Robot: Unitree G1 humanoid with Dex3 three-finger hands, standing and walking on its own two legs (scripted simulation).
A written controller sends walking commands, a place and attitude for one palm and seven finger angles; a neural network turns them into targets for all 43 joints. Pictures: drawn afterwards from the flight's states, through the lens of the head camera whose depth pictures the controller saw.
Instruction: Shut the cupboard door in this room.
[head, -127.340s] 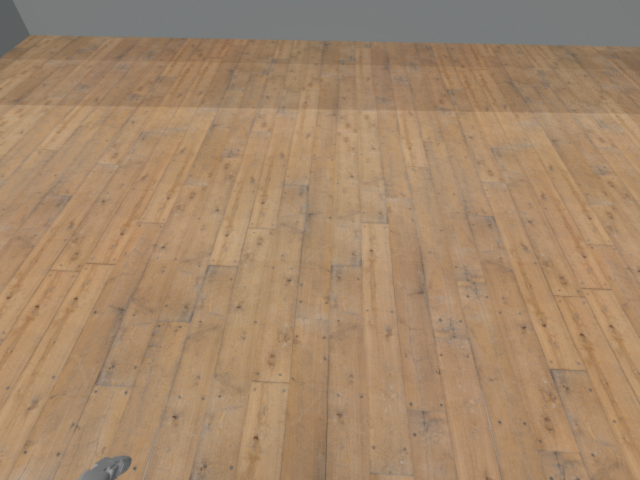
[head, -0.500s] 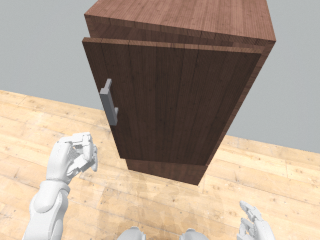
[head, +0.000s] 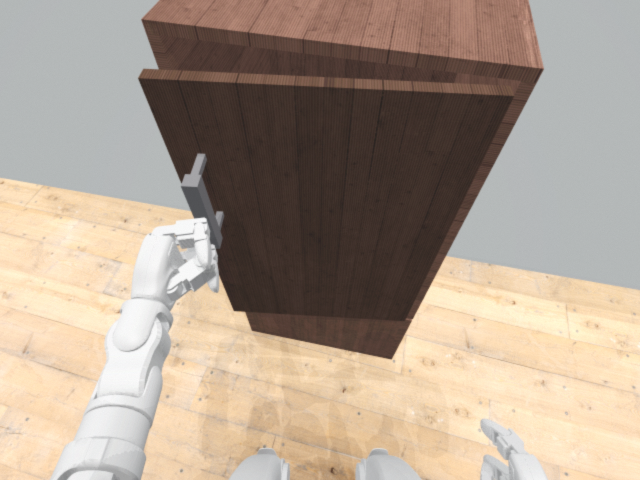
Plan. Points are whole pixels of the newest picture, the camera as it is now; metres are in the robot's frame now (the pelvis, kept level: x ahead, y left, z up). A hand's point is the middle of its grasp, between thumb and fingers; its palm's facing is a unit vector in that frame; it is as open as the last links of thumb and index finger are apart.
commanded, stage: bring the fist close to the handle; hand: left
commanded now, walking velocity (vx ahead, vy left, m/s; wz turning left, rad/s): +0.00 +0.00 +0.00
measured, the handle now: (207, 203) +0.46 +0.17 +0.05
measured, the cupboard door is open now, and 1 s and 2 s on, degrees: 8 3 0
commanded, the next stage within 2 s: push the door shut along its arc in 0.42 s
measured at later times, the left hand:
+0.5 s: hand (217, 259) +0.37 +0.14 +0.06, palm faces -0.06 -1.00 -0.04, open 3.1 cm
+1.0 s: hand (228, 223) +0.42 +0.13 +0.06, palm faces -0.17 -0.98 -0.06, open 3.1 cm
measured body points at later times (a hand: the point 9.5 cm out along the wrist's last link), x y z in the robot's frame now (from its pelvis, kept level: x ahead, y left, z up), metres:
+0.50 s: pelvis +0.00 +0.00 +0.00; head +0.06 +0.00 +0.45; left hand +0.36 +0.19 +0.07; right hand +0.11 -0.25 -0.11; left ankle +0.01 +0.10 -0.67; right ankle +0.02 -0.10 -0.67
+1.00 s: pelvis -0.02 +0.00 -0.01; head +0.07 +0.01 +0.43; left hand +0.43 +0.18 +0.07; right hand +0.06 -0.26 -0.12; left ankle +0.01 +0.10 -0.67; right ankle +0.02 -0.09 -0.67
